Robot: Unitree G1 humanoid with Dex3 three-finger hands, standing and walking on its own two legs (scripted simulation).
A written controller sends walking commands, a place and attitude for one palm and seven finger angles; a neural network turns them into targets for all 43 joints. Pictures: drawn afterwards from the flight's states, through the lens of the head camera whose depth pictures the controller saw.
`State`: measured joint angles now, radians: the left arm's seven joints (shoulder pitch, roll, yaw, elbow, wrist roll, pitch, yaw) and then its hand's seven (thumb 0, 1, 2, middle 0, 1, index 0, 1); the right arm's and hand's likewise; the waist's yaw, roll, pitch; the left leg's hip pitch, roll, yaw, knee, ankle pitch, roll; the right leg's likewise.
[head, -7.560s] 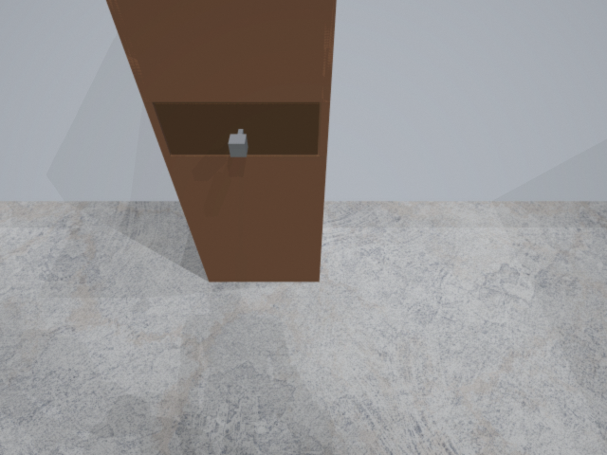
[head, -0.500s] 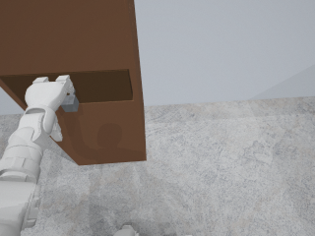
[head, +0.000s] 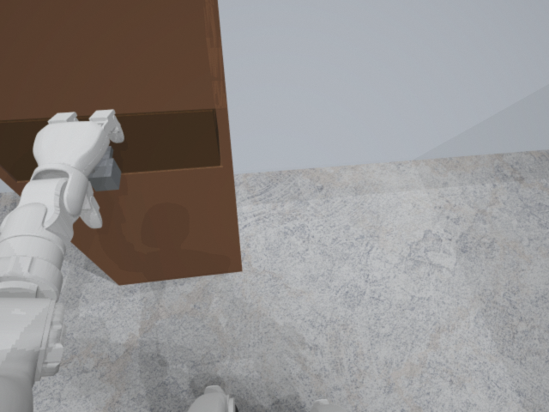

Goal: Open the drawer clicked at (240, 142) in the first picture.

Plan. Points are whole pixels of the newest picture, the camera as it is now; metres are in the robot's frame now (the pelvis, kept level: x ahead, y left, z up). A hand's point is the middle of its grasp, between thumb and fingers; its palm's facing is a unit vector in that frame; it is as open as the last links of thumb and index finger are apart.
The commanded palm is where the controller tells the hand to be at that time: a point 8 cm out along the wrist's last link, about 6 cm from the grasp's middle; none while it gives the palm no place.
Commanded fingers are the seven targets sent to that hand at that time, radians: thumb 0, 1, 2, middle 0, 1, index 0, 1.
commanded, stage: move the hooked fingers above the handle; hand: left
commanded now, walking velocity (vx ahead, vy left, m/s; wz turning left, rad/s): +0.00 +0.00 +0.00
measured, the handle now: (106, 165) +0.53 +0.28 -0.02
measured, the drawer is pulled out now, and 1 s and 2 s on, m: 0.00 0.00 0.00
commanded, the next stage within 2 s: none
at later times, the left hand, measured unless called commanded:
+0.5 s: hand (92, 159) +0.48 +0.26 +0.06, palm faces +0.02 -0.05 -1.00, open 13.8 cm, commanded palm +0.46 +0.27 +0.11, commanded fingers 0.00 -0.50 0.30 -0.30 -1.20 -0.30 -1.20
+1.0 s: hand (76, 157) +0.48 +0.28 +0.05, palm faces +0.00 +0.00 -1.00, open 13.7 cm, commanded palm +0.46 +0.28 +0.10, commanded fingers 0.00 -0.50 0.30 -0.30 -1.20 -0.30 -1.20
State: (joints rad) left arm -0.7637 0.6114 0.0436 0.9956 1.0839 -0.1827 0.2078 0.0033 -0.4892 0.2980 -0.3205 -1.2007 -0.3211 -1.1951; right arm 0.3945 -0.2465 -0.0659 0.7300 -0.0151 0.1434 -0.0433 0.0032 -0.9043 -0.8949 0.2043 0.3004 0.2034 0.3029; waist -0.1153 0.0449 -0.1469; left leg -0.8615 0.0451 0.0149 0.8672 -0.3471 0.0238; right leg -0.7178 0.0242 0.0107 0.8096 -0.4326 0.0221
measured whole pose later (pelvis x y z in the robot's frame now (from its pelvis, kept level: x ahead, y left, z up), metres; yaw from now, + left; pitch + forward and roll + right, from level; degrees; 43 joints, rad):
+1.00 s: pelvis +0.00 -0.01 +0.00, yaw +0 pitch +21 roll -2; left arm -0.80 0.66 0.10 1.06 1.10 -0.12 0.28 0.01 -0.49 0.30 -0.32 -1.20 -0.34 -1.22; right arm 0.32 -0.27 -0.05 0.69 0.00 0.16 -0.04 0.00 -0.91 -0.90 0.20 0.30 0.20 0.30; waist -0.12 0.05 -0.15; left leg -0.89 0.06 0.02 0.88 -0.35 0.01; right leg -0.76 0.03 0.01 0.84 -0.45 0.01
